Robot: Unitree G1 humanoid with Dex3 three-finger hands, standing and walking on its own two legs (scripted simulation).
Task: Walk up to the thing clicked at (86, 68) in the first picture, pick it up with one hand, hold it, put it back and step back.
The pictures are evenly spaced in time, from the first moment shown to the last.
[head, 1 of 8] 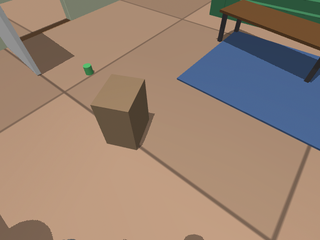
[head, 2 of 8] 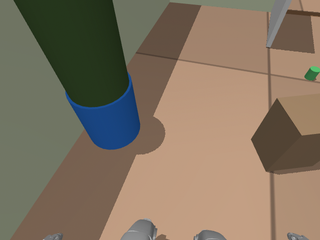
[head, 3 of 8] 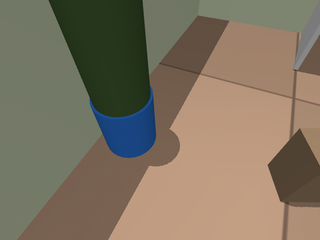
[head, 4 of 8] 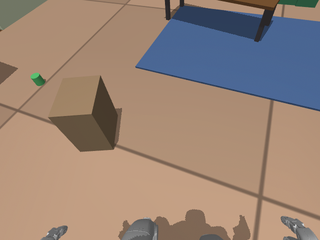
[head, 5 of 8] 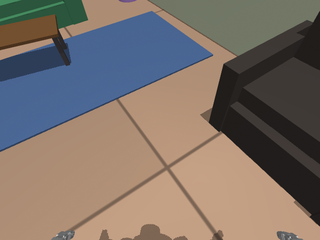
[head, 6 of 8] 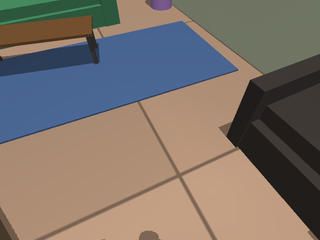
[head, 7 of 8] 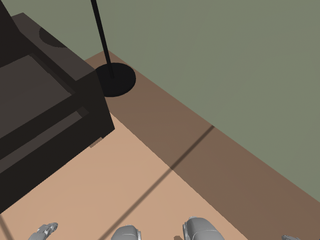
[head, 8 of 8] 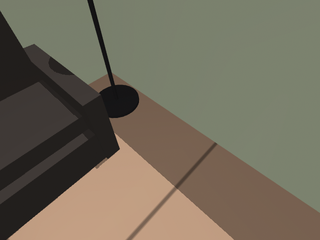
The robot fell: no
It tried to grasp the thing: no
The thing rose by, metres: 0.00
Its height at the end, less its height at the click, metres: +0.00
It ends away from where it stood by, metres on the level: 0.00
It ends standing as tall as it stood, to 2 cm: yes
